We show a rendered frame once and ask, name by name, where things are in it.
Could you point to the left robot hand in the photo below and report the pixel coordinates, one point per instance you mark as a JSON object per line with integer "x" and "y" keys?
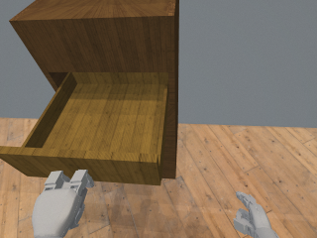
{"x": 57, "y": 209}

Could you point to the robot right forearm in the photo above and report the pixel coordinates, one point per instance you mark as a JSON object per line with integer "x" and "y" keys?
{"x": 264, "y": 232}

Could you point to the handle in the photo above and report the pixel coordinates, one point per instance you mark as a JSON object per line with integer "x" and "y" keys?
{"x": 83, "y": 193}

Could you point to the right robot hand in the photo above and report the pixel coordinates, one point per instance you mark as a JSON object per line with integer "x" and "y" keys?
{"x": 247, "y": 222}

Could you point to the cabinet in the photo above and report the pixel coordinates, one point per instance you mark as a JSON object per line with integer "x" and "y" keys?
{"x": 66, "y": 36}

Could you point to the drawer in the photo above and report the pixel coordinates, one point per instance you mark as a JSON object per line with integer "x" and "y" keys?
{"x": 112, "y": 124}

